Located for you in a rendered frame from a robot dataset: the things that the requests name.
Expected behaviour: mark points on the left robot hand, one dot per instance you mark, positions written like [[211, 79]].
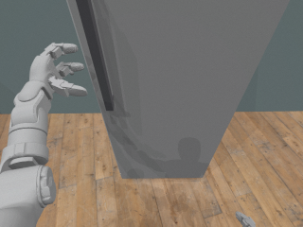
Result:
[[43, 69]]

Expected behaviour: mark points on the fridge door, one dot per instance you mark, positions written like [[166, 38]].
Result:
[[178, 70]]

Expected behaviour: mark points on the left robot forearm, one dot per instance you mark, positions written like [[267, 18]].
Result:
[[28, 128]]

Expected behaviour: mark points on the handle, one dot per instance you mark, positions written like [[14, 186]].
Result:
[[89, 24]]

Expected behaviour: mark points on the right robot hand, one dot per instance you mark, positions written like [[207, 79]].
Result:
[[244, 220]]

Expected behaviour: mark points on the robot left upper arm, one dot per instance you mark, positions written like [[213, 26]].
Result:
[[24, 194]]

